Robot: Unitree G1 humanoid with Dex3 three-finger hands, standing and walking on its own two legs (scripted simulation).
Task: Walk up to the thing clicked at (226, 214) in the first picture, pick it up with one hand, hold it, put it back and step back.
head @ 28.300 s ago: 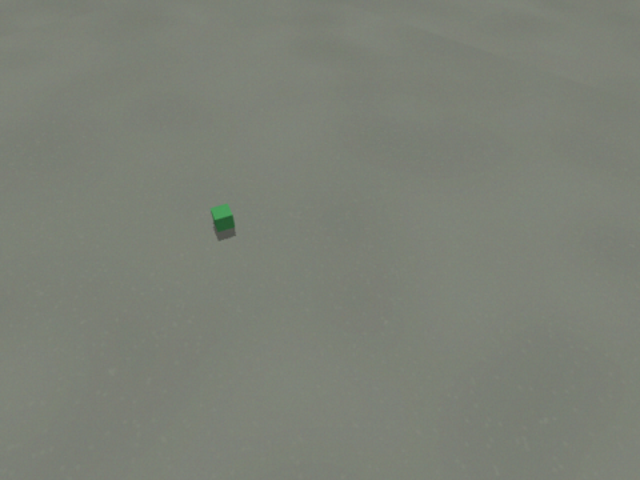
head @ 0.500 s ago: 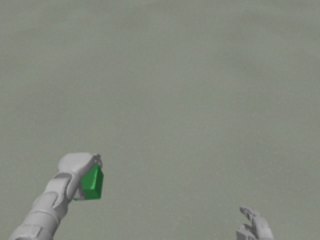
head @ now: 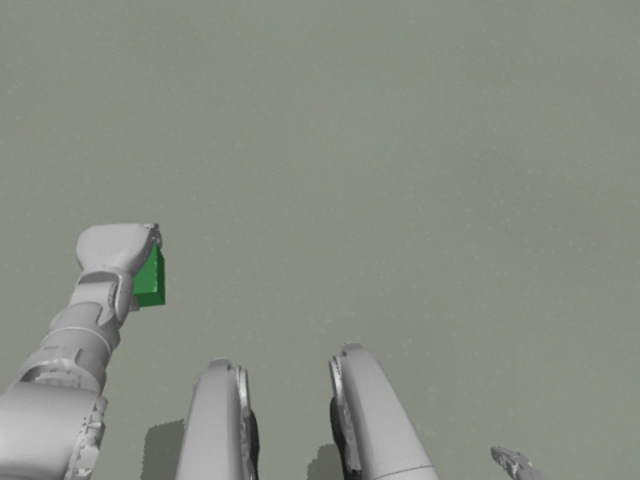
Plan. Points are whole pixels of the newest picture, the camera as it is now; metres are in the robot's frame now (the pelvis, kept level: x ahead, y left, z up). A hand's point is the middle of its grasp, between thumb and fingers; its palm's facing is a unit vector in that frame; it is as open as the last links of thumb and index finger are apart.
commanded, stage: crouch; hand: left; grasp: from above
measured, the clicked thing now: (134, 276) +0.42 +0.22 -0.15
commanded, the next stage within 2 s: lower in 1.14 s
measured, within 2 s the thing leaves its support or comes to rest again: neither
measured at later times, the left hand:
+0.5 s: hand (159, 297) +0.42 +0.22 -0.30, palm faces -0.46 +0.00 -0.89, open 10.5 cm
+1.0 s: hand (171, 305) +0.42 +0.22 -0.37, palm faces -0.46 +0.00 -0.89, open 10.5 cm
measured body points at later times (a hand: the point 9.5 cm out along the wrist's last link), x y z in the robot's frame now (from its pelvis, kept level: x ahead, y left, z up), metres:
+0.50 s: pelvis +0.00 -0.01 -0.12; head +0.22 +0.03 +0.26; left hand +0.44 +0.22 -0.25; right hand +0.08 -0.28 -0.25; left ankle +0.08 +0.11 -0.54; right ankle +0.08 -0.14 -0.54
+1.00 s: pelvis -0.02 -0.01 -0.20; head +0.20 +0.03 +0.19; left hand +0.44 +0.22 -0.32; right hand +0.03 -0.29 -0.32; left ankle +0.08 +0.11 -0.54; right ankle +0.08 -0.14 -0.54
